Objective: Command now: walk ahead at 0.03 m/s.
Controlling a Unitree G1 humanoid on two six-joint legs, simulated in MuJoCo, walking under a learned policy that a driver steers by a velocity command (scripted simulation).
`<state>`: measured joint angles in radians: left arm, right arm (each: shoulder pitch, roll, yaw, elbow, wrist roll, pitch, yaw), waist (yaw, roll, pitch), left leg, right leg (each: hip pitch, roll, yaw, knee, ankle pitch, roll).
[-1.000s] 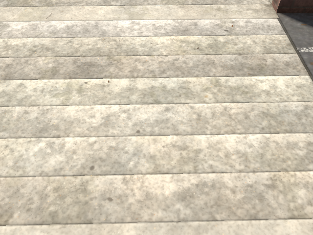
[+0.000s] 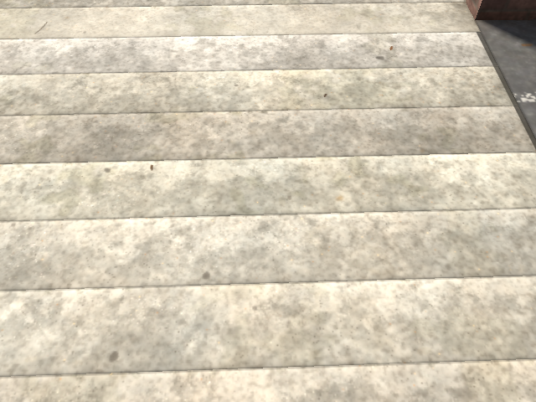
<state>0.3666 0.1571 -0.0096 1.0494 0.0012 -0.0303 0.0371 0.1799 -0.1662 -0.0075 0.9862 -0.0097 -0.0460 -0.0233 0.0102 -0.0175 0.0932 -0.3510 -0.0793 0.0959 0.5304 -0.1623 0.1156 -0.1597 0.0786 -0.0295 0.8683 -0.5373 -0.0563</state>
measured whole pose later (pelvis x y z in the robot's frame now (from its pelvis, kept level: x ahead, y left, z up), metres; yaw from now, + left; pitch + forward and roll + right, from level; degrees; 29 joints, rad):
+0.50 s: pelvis +0.02 -0.04 +0.02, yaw +1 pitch -2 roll +0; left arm 0.37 0.12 -0.02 1.12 0.01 -0.02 0.04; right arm 0.30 -0.14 0.01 1.13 -0.01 -0.01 -0.02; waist -0.02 0.01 0.01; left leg -0.26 -0.02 0.04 0.41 -0.13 0.04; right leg -0.12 0.05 -0.02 0.40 -0.26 -0.04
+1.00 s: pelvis +0.11 -0.02 +0.01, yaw +1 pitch +0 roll +0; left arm 0.51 0.18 0.04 1.16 0.02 -0.06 0.03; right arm 0.25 -0.16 -0.03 1.04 -0.02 -0.06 0.01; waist 0.04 -0.04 0.01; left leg -0.37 0.01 0.08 0.66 -0.34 0.08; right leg 0.01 0.02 -0.01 0.37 -0.38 -0.04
